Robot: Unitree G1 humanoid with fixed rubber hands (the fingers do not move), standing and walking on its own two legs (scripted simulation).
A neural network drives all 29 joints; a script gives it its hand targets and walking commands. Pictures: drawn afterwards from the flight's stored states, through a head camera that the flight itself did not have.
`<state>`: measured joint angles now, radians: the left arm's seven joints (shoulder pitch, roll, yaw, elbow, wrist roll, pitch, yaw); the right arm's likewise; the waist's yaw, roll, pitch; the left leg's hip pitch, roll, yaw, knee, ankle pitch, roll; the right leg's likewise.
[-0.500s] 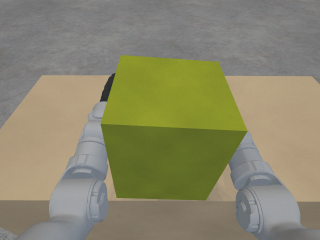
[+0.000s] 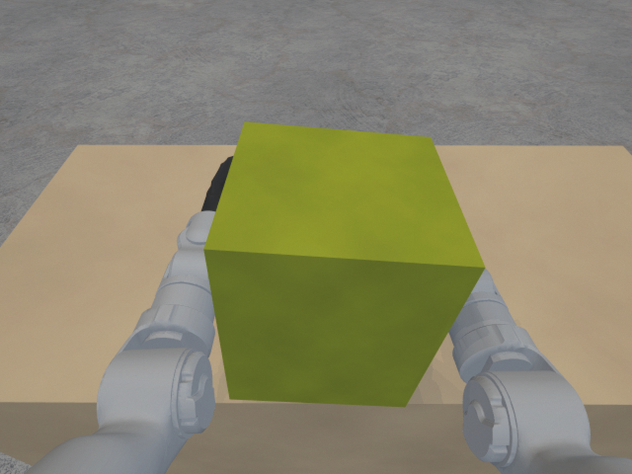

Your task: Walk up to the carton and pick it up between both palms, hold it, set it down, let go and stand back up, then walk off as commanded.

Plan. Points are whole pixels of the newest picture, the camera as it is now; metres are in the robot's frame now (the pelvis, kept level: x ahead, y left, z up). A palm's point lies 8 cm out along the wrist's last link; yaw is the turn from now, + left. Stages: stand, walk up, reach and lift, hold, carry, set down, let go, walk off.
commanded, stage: set down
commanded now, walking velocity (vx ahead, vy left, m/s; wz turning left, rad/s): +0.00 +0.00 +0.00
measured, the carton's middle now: (328, 270) +0.32 +0.01 +0.13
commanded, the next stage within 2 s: none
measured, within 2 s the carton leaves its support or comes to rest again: neither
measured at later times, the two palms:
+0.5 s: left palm (229, 217) +0.44 +0.14 +0.10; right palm (432, 237) +0.41 -0.14 +0.08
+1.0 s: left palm (233, 227) +0.45 +0.14 +0.07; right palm (426, 250) +0.42 -0.14 +0.05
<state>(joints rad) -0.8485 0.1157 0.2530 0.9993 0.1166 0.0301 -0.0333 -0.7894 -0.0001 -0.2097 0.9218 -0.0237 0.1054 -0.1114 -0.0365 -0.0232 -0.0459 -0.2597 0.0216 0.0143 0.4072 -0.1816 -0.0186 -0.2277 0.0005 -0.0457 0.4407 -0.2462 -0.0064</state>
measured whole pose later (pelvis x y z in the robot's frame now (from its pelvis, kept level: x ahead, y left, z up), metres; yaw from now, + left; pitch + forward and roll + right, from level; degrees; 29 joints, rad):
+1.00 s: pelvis +0.02 +0.00 +0.00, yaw +0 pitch +9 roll +0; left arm -0.88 0.12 0.27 1.18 0.15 -0.21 -0.04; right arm -0.73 0.02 -0.27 0.99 -0.12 -0.12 -0.10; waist -0.04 -0.02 -0.04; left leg -0.36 0.02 0.01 0.41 -0.20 -0.02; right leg -0.33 0.00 -0.05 0.44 -0.25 -0.01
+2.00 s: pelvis +0.01 +0.02 -0.01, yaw -1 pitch +19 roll -1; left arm -0.86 0.11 0.22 1.16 -0.01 -0.23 0.08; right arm -0.73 0.01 -0.29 1.09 -0.08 -0.31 -0.14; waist -0.04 -0.02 -0.12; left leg -0.62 0.03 0.02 0.49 -0.19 -0.01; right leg -0.55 0.00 -0.05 0.44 -0.21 -0.01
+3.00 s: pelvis -0.05 +0.03 -0.01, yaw -1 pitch +8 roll -2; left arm -0.32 0.17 0.03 0.78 -0.21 -0.21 0.05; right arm -0.38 -0.05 -0.18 0.87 0.06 -0.14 -0.12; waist -0.04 -0.02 -0.15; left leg -0.51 0.03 0.02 0.51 -0.14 0.01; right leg -0.43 0.01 -0.05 0.44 -0.15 0.00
